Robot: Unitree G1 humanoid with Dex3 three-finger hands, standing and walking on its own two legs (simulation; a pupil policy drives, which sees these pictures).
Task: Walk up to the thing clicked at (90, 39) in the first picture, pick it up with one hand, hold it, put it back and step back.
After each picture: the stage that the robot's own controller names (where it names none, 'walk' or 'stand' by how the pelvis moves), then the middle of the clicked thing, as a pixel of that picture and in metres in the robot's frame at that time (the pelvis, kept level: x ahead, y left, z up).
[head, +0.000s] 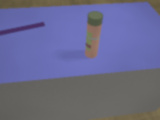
stand; (93, 36) +0.65 -0.05 -0.02
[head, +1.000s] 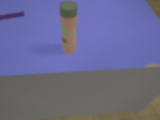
sink last; (68, 30) +0.61 +0.09 +0.02
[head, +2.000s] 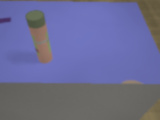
stand; (41, 39) +0.56 +0.20 +0.02
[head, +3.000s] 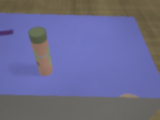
stand; (42, 53) +0.54 +0.20 -0.02
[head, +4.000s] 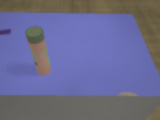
stand; (39, 53) +0.53 +0.21 -0.02
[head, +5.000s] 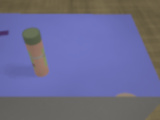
stand; (37, 54) +0.53 +0.22 -0.02
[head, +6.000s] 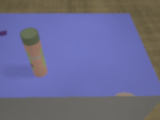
stand; (35, 55) +0.52 +0.22 -0.02
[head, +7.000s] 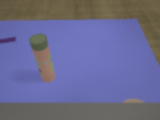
rise first; (43, 60) +0.51 +0.21 -0.02
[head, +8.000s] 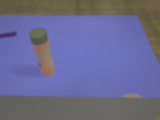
go down; (43, 54) +0.53 +0.21 -0.02
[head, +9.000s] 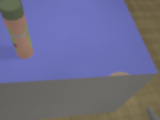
go down; (19, 32) +0.55 +0.20 +0.02
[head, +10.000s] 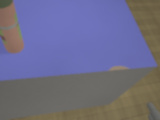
go down; (7, 23) +0.54 +0.20 +0.06
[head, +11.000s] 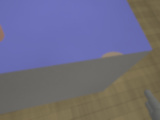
close in; out of the picture +0.54 +0.22 +0.09
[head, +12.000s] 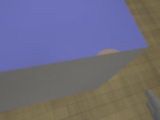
close; out of the picture +0.54 +0.23 +0.10
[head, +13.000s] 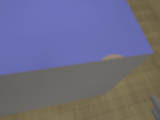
lift; out of the picture +0.48 +0.25 +0.09
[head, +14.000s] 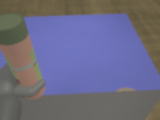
lift; (23, 63) +0.31 +0.17 +0.19
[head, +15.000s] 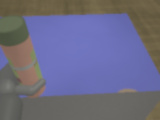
hold; (24, 63) +0.33 +0.17 +0.17
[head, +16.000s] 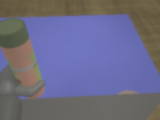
hold; (24, 64) +0.33 +0.17 +0.16
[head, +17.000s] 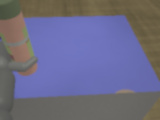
crouch; (17, 40) +0.39 +0.19 +0.20
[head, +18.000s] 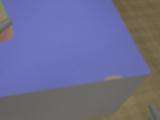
lower; out of the picture +0.51 +0.22 +0.21
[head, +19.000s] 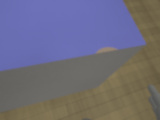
lower; out of the picture +0.55 +0.22 +0.10
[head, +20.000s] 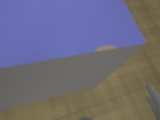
lower; out of the picture +0.54 +0.22 +0.10
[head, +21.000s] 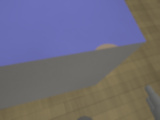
lower; out of the picture +0.55 +0.22 +0.10
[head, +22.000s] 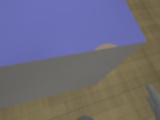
lower; out of the picture +0.55 +0.23 +0.10
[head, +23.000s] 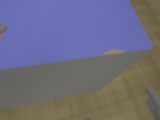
open; out of the picture +0.53 +0.21 +0.10
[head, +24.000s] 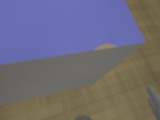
rise; out of the picture +0.54 +0.22 +0.10
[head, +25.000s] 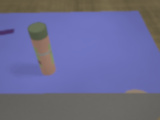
sink last; (43, 51) +0.52 +0.20 +0.03
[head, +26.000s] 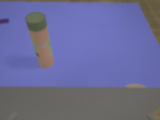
stand; (41, 43) +0.52 +0.19 +0.04
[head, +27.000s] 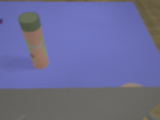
stand; (36, 44) +0.52 +0.20 +0.05
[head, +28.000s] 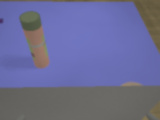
stand; (36, 43) +0.52 +0.20 +0.05
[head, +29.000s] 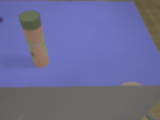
stand; (36, 42) +0.52 +0.20 +0.05
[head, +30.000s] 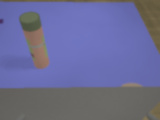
stand; (36, 43) +0.52 +0.20 +0.05
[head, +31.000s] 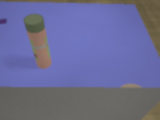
stand; (39, 44) +0.52 +0.19 +0.03
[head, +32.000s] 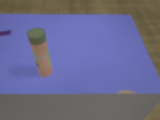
walk; (41, 54) +0.53 +0.20 -0.02
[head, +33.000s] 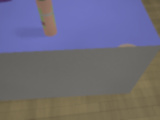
walk; (46, 13) +0.70 +0.20 +0.00
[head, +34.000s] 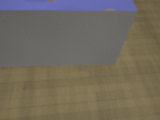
walk; out of the picture +1.06 +0.22 +0.00
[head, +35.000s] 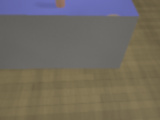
stand; out of the picture +1.14 +0.18 -0.01
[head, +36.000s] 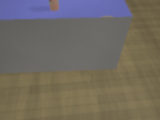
stand; out of the picture +1.13 +0.21 -0.02
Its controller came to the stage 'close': yes
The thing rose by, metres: 0.23
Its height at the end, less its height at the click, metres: +0.00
